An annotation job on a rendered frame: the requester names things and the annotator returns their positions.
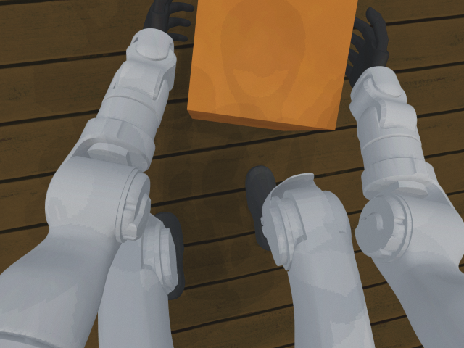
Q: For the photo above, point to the robot right forearm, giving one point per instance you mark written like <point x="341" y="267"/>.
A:
<point x="389" y="140"/>

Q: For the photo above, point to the robot left hand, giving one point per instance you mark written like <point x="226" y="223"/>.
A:
<point x="158" y="17"/>

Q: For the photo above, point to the left robot thigh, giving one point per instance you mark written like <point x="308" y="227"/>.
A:
<point x="134" y="309"/>

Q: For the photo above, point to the right robot upper arm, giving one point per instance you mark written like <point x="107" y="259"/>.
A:
<point x="417" y="245"/>

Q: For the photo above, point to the robot right hand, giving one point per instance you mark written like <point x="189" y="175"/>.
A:
<point x="372" y="49"/>

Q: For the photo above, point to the left robot foot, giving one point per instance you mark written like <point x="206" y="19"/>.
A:
<point x="171" y="221"/>

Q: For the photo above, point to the robot left forearm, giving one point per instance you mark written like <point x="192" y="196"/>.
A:
<point x="124" y="129"/>

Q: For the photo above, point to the left robot upper arm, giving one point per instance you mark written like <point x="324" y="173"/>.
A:
<point x="50" y="297"/>

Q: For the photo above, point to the carton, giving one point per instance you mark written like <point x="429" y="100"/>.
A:
<point x="275" y="64"/>

